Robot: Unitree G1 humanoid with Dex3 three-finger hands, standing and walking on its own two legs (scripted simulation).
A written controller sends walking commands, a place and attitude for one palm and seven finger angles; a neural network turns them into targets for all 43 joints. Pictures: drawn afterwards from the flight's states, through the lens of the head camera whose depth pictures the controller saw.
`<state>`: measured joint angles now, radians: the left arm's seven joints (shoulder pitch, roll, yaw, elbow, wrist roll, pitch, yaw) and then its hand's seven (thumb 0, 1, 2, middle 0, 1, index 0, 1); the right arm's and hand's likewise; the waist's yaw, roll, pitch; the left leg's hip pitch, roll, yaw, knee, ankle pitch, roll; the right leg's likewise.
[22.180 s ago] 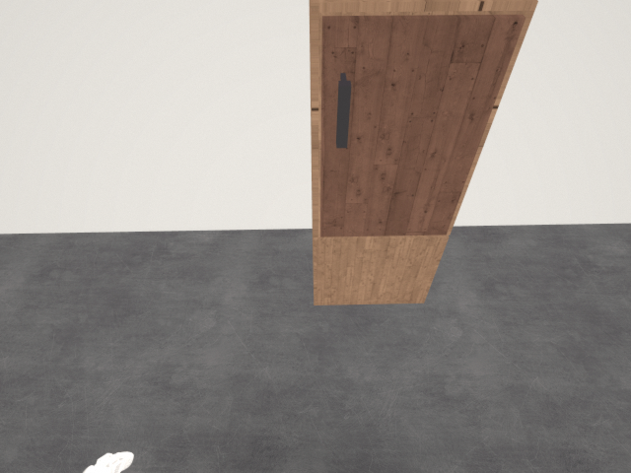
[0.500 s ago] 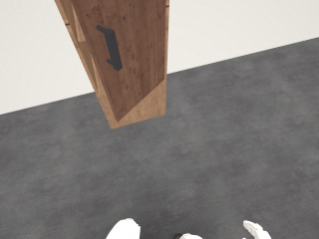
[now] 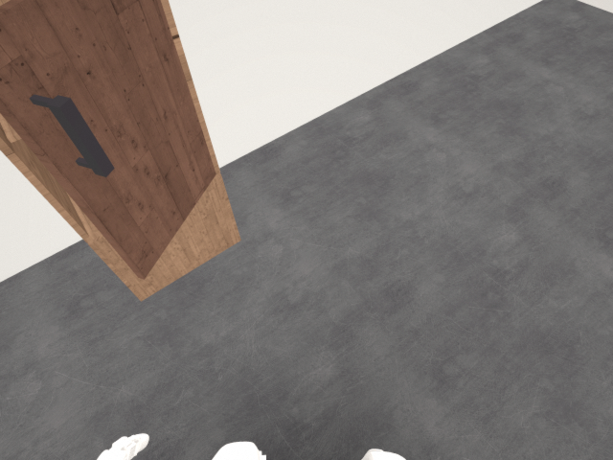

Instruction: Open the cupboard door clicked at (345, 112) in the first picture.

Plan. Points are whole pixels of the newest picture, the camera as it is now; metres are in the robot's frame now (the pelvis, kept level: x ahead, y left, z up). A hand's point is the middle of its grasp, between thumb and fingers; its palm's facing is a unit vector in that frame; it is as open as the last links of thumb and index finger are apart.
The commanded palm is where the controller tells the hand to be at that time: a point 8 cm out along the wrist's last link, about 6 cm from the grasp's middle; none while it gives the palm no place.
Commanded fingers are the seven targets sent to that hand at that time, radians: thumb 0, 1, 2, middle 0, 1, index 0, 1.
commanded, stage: walk to a spot facing it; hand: left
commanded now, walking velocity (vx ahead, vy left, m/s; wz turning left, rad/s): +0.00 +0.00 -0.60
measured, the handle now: (73, 136) +0.54 +0.41 +0.08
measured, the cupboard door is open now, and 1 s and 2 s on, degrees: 32 32 32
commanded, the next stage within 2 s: turn to face it in 2.00 s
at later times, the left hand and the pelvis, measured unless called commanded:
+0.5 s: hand (198, 430) +0.17 +0.18 -0.14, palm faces -0.28 -0.93 -0.23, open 7.4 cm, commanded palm none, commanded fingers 0.00 0.90 0.90 -0.20 -0.30 -0.20 -0.30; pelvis +0.01 +0.00 +0.02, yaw -18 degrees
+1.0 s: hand (248, 378) +0.25 +0.12 -0.16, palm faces -0.53 -0.82 -0.20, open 7.4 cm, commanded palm none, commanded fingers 0.00 0.90 0.90 -0.20 -0.30 -0.20 -0.30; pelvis +0.11 -0.04 +0.01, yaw -36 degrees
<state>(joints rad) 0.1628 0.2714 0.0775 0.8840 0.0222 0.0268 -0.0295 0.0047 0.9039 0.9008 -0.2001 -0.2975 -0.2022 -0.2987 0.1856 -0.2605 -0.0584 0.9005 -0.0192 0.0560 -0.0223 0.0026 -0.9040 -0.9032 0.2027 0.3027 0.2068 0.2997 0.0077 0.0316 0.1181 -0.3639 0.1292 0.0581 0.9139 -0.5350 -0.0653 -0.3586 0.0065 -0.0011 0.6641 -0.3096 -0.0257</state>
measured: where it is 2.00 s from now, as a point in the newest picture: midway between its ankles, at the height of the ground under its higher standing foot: (451, 389)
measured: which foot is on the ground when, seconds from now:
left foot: up 0.00-0.24, down 0.26-0.54, up 0.56-0.88, down 0.90-1.00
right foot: down 0.00-0.26, up 0.28-0.54, down 0.56-0.88, up 0.90-1.00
